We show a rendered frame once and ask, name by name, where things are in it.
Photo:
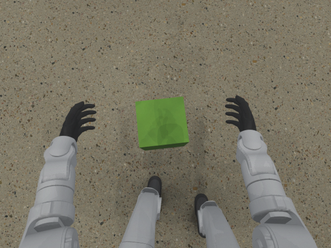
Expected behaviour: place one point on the left robot forearm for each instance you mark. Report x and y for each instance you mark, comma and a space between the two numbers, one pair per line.
53, 207

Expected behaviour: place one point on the robot right foot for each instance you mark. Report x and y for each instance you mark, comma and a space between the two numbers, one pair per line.
199, 200

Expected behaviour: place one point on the right robot upper arm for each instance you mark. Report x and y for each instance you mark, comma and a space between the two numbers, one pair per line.
267, 235

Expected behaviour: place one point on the left robot thigh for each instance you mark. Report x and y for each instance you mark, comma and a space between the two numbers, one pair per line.
140, 231

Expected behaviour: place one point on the right robot forearm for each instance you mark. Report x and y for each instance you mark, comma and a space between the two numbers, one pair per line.
268, 201

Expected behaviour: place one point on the carton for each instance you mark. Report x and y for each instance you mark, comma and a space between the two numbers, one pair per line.
161, 123

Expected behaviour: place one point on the right robot hand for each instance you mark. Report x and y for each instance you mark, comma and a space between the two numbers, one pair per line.
245, 117

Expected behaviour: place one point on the left robot hand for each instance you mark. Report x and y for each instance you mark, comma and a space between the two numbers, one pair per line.
73, 122

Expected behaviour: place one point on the left robot upper arm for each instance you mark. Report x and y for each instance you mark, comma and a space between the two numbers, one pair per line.
63, 237

